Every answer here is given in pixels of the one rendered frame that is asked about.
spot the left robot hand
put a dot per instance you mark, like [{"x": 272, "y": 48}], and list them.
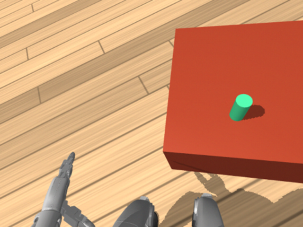
[{"x": 56, "y": 195}]

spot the can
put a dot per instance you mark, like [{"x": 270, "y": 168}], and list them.
[{"x": 240, "y": 107}]

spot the left robot arm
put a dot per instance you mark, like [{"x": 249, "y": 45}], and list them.
[{"x": 47, "y": 218}]

